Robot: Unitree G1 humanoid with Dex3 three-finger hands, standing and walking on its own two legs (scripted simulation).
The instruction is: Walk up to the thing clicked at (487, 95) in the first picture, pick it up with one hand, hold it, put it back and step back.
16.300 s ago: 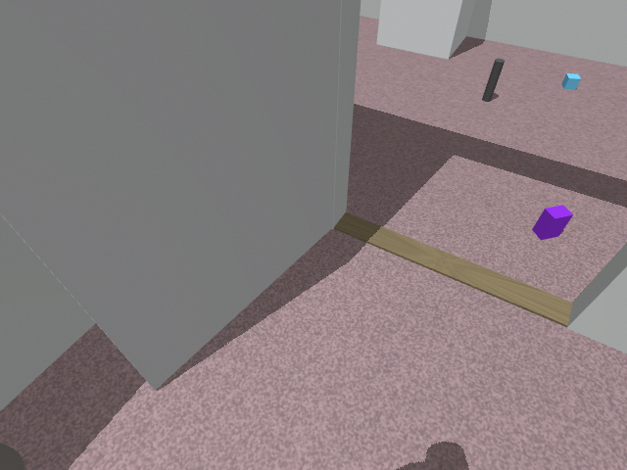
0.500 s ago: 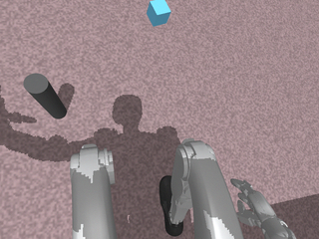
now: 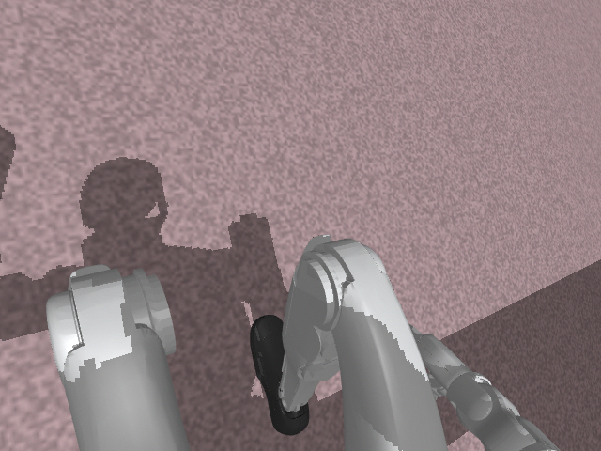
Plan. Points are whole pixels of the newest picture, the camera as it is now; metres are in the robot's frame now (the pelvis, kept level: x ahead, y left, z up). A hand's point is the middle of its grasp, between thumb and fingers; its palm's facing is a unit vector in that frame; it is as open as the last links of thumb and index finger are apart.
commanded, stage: close in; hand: left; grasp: from above
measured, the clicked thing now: out of the picture +0.45 +0.33 -0.18
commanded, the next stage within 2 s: rest palm in 0.56 s
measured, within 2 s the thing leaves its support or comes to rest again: neither
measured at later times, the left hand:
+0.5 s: hand out of the picture +0.39 +0.31 -0.16, palm faces +0.33 -0.94 +0.08, open 17.7 cm
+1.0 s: hand out of the picture +0.41 +0.31 -0.17, palm faces +0.37 -0.93 +0.06, open 15.8 cm
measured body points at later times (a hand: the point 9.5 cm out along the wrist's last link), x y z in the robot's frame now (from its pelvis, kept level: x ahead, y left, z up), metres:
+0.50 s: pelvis -0.01 +0.00 -0.01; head +0.19 +0.18 +0.34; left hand +0.37 +0.36 -0.16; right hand +0.18 -0.24 -0.05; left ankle +0.08 +0.12 -0.26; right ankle +0.13 -0.12 -0.26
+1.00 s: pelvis -0.01 +0.00 -0.01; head +0.21 +0.18 +0.33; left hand +0.39 +0.35 -0.17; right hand +0.17 -0.24 -0.05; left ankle +0.08 +0.12 -0.26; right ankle +0.13 -0.12 -0.26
